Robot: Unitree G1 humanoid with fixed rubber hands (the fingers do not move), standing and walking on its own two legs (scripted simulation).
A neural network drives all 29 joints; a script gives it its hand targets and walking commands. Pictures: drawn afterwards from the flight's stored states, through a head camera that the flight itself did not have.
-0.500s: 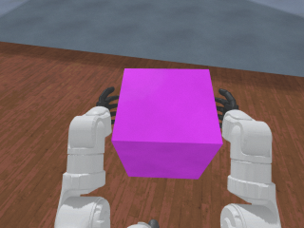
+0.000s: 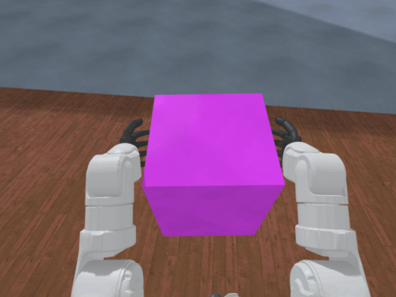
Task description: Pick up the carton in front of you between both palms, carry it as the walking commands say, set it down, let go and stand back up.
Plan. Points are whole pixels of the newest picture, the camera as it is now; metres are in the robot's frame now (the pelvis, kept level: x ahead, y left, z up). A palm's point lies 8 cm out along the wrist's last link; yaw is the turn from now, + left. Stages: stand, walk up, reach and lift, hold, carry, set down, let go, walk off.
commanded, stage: carry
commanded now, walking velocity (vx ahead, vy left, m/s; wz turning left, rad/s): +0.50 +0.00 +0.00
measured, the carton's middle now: (208, 170) +0.38 -0.03 +0.05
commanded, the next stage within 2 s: none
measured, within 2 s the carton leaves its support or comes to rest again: neither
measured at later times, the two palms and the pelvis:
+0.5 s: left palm (139, 85) +0.66 +0.14 +0.07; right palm (243, 83) +0.67 -0.15 +0.06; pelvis +0.30 -0.02 -0.05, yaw -1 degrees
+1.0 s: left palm (157, 50) +0.99 +0.11 +0.01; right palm (234, 49) +0.97 -0.18 +0.02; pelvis +0.62 -0.01 -0.10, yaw -1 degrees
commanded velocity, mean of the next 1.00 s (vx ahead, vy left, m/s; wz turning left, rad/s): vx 0.50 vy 0.00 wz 0.00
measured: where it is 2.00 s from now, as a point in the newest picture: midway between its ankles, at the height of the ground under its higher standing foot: (200, 155)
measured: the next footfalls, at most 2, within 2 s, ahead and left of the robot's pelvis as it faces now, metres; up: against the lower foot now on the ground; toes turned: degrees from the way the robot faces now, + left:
right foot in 0.06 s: +0.19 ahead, -0.05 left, -0.06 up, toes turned -1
left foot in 0.58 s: +0.54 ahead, +0.03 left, -0.11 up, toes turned -1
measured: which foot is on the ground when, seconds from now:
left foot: down 0.00-0.06, up 0.08-0.56, down 0.58-1.00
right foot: up 0.00-0.04, down 0.06-0.60, up 0.62-1.00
